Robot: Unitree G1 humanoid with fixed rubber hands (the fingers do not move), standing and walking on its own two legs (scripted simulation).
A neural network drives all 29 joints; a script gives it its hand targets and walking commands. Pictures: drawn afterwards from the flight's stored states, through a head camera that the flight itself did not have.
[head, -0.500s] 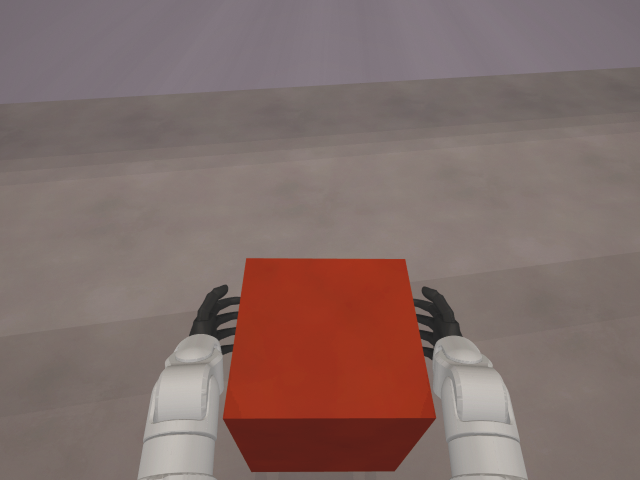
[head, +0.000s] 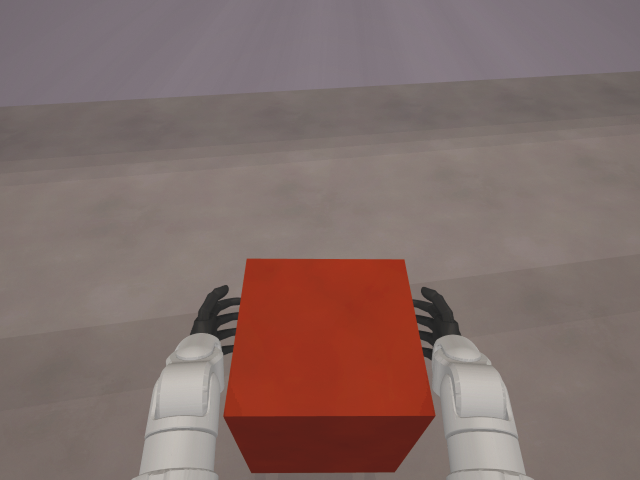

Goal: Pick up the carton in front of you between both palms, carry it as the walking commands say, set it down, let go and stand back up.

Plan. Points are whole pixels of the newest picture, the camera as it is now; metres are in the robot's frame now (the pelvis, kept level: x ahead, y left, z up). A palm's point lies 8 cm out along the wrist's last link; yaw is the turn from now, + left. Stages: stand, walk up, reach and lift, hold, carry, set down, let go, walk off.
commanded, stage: carry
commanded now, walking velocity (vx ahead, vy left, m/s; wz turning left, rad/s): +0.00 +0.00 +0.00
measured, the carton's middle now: (324, 371) +0.29 +0.00 -0.03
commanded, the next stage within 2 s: hold in 0.46 s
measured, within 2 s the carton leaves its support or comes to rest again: neither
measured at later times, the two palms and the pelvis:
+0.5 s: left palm (209, 352) +0.28 +0.14 +0.04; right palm (452, 354) +0.28 -0.16 +0.04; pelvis -0.01 -0.01 +0.00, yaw -1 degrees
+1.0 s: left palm (217, 360) +0.26 +0.13 +0.05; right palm (474, 387) +0.23 -0.17 +0.05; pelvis -0.04 +0.01 +0.00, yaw -7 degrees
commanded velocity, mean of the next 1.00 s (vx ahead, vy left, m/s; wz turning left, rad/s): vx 0.00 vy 0.00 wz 0.00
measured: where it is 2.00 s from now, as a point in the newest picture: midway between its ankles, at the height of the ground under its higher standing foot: outside the picture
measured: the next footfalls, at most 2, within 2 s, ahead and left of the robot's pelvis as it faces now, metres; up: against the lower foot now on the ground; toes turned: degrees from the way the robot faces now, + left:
none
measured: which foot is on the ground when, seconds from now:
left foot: down 0.00-1.00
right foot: down 0.00-1.00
